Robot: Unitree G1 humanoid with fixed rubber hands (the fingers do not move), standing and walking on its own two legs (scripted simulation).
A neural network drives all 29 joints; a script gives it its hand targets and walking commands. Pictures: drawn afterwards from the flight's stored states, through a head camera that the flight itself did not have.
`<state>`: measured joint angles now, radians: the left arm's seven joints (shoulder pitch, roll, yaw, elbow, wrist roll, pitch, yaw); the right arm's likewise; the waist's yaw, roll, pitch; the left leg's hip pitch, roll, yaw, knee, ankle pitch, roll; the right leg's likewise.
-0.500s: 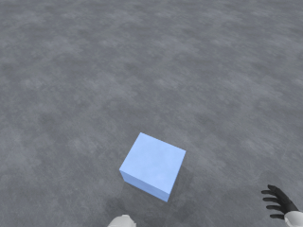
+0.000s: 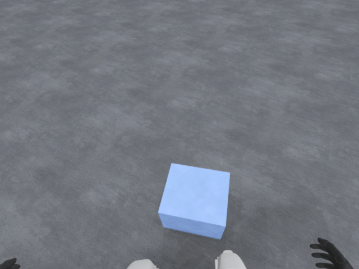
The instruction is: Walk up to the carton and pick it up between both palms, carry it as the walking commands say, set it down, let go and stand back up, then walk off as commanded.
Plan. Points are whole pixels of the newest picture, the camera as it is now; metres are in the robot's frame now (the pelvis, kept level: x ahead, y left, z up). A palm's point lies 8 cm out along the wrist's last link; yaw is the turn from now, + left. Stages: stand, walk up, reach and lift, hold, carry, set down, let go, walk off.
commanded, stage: walk up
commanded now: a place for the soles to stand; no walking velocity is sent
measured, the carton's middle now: (195, 200) +0.50 -0.03 -0.61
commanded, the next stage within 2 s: none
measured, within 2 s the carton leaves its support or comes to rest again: neither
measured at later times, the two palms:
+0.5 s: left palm (27, 251) +0.17 +0.36 -0.07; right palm out of the picture +0.03 -0.31 -0.05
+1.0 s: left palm (44, 241) +0.18 +0.31 -0.04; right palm out of the picture +0.02 -0.31 -0.05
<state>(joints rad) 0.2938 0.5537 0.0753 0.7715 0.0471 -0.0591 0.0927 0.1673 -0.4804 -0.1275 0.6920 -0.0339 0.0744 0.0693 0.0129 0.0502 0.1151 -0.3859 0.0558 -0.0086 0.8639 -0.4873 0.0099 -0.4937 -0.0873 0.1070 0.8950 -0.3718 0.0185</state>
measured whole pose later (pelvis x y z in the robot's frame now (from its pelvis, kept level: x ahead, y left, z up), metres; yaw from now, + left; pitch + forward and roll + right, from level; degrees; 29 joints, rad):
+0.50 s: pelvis -0.02 +0.05 +0.01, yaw -11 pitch -2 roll -2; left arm 0.15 0.48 0.07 0.84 0.02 -0.02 -0.01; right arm 0.19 -0.47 -0.06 0.81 -0.02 -0.05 -0.02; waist -0.01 0.00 0.10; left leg -0.36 0.14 0.10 0.83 -0.42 -0.03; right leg -0.37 0.02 0.01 0.77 -0.37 -0.04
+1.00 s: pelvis -0.01 +0.03 +0.04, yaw -13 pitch -2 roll +1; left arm 0.05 0.42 0.01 1.01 0.01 -0.02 -0.02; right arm 0.08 -0.43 -0.03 1.02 -0.01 -0.04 0.01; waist -0.01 0.00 0.03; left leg -0.20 0.08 0.13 0.49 -0.25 -0.04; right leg -0.28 0.00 0.07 0.54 -0.23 0.01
